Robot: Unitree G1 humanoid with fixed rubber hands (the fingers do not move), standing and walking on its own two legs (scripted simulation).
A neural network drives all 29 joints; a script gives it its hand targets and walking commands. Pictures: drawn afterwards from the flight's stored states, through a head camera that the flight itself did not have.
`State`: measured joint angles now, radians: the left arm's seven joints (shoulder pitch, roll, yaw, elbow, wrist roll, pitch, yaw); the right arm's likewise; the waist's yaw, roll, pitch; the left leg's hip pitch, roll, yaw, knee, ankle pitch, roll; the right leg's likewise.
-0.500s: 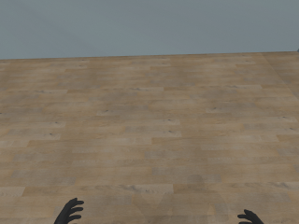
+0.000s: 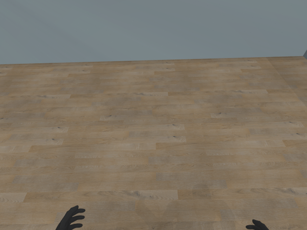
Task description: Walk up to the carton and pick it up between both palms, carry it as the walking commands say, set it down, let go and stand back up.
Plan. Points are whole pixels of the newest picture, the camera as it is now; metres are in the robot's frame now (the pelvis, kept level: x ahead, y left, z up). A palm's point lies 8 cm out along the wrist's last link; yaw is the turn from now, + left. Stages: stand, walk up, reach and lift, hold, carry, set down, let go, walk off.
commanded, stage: stand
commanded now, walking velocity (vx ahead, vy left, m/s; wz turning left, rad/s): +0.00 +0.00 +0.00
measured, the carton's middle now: out of the picture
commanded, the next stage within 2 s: walk up in 0.92 s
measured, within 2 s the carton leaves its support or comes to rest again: neither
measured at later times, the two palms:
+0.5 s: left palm out of the picture +0.12 +0.27 -0.08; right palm out of the picture +0.10 -0.28 -0.11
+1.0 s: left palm out of the picture +0.11 +0.27 -0.08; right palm out of the picture +0.08 -0.28 -0.10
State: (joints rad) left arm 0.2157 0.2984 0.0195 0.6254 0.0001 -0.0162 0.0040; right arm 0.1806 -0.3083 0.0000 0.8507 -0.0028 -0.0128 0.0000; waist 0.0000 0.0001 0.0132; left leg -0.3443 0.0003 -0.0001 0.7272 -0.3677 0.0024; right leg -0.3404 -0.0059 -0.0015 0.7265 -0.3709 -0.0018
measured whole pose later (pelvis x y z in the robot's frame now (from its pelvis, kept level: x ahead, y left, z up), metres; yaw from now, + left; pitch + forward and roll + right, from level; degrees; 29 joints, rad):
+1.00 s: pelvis -0.01 +0.00 +0.01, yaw +0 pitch -2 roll +0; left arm 0.22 0.30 0.02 0.74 0.00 -0.02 0.00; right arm 0.15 -0.31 0.00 0.98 0.00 -0.01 0.00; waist 0.00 0.00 0.01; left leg -0.31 0.00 0.00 0.64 -0.30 0.00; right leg -0.31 -0.01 0.00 0.65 -0.31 0.00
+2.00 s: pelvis -0.06 -0.02 +0.02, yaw +23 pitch +1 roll +1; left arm 0.15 0.29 0.02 0.75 0.00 0.09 0.02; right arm 0.22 -0.28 0.00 0.81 0.00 0.07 0.02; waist 0.00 0.01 0.08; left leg -0.50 -0.04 -0.08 0.94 -0.44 0.00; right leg -0.20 -0.10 -0.15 0.54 -0.35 0.02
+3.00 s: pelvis -0.06 -0.03 +0.02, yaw +48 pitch +2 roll -2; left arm 0.16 0.27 0.05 0.75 0.00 0.08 0.00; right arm 0.23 -0.26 0.00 0.87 0.00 0.05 0.01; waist 0.00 0.00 0.12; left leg -0.26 -0.03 -0.11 0.60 -0.36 0.04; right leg -0.49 -0.02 -0.01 0.99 -0.46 0.06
